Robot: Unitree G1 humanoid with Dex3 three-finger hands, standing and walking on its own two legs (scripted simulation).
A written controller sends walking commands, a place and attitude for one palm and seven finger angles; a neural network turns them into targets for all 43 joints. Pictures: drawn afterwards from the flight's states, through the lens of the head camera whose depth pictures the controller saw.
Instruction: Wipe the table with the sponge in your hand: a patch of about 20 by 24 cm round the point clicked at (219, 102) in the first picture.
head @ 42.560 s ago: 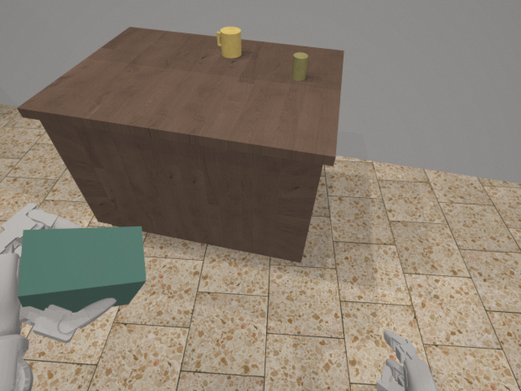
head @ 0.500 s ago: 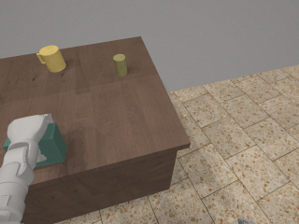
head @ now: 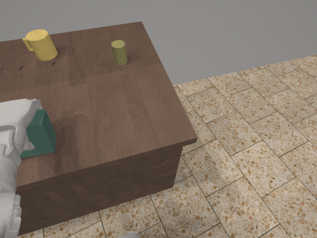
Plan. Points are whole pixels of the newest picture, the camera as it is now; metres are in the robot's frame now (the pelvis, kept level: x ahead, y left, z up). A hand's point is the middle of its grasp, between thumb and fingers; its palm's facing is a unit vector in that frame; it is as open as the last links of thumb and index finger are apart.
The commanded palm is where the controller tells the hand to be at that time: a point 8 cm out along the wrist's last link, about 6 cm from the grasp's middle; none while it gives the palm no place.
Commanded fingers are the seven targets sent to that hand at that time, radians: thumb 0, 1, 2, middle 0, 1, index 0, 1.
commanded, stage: wipe forward along the first lane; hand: left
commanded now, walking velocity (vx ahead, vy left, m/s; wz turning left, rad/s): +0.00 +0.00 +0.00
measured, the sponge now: (28, 138) +0.37 +0.38 +0.00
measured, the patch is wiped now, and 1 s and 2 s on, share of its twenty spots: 0.10 0.35 0.40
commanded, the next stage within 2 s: slide across to the middle lane in 1.20 s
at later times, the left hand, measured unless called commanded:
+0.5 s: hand (26, 111) +0.44 +0.39 +0.04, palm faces -0.18 +0.05 -0.98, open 10.4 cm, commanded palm +0.45 +0.37 +0.06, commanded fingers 0.00 0.10 1.30 -1.20 -1.60 -1.20 -1.60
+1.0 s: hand (26, 99) +0.48 +0.41 +0.04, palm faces -0.21 +0.03 -0.98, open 10.4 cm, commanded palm +0.50 +0.38 +0.06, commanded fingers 0.00 0.10 1.30 -1.20 -1.60 -1.20 -1.60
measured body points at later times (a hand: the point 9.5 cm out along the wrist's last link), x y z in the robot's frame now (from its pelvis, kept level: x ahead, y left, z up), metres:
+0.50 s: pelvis -0.02 +0.01 -0.02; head +0.09 +0.02 +0.42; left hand +0.44 +0.38 +0.09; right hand -0.01 -0.27 -0.14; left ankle +0.03 +0.11 -0.71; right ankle -0.01 -0.11 -0.71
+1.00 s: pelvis +0.00 +0.03 -0.02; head +0.14 +0.05 +0.41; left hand +0.49 +0.40 +0.09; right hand +0.00 -0.26 -0.13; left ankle +0.03 +0.11 -0.71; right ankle -0.01 -0.11 -0.71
